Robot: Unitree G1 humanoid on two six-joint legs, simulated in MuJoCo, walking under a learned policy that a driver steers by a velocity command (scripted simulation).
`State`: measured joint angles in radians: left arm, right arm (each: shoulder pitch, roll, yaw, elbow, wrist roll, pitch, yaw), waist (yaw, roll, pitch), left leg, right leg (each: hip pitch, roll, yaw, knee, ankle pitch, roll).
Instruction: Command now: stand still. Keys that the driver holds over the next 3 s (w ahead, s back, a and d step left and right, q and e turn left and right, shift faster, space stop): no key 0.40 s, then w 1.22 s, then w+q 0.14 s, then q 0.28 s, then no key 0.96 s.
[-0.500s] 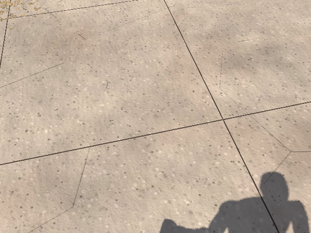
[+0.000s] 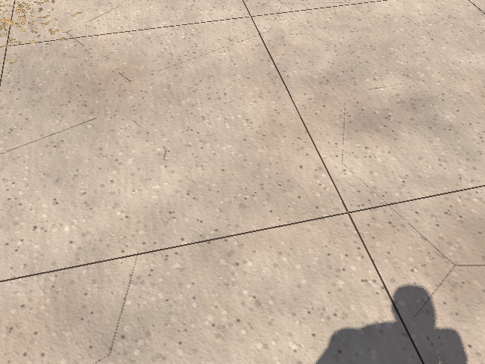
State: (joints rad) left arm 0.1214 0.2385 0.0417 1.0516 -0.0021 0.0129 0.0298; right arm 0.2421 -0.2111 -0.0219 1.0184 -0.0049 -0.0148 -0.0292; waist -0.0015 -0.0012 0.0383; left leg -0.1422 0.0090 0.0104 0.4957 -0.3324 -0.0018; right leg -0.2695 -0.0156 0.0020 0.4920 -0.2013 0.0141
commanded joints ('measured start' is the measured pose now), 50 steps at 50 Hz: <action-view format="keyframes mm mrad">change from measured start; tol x16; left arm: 1 -6 101 17 -18 -1 -3 7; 28 -48 54 15 3 -27 -66 -21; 34 441 228 81 131 -27 -94 -31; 39 213 70 7 47 -4 -136 -51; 50 378 117 9 46 -5 -104 -9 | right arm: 1 54 -113 -20 -14 0 -4 -2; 28 135 -176 -57 22 25 -36 -15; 50 -365 -59 -30 -207 36 -78 59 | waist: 1 -1 5 -46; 27 -33 181 166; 32 85 90 73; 34 155 -311 -51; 38 42 -67 71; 50 86 -67 120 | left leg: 1 -85 41 -32 -99 272 19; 20 -107 28 -20 -143 147 18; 26 -128 288 -383 -351 -515 213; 32 -218 165 -160 -151 -117 140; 34 -512 -36 69 450 -79 19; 36 -702 18 -113 785 -171 60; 50 -530 62 39 120 382 25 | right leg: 1 131 -27 26 -30 251 -40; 21 125 -7 6 -54 55 -28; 24 -49 63 -75 99 -304 -33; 28 -294 -47 -11 342 -282 -78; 32 178 49 -116 14 -62 -75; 35 442 -387 748 -340 -343 -323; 41 267 -208 212 -358 64 -181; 50 238 -197 51 -416 232 -194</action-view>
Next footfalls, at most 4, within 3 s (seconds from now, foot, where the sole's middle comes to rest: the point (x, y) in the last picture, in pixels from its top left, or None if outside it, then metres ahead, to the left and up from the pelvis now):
1.14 left None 0.47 0.10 -0.77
1.70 right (298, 273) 0.78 -0.14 -0.77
2.18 left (220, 239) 0.91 0.10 -0.77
2.54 right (296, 240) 0.91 -0.15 -0.77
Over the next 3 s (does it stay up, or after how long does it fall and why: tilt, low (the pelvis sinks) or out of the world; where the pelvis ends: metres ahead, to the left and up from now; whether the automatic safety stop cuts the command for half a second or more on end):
stays up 0.87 -0.03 0.00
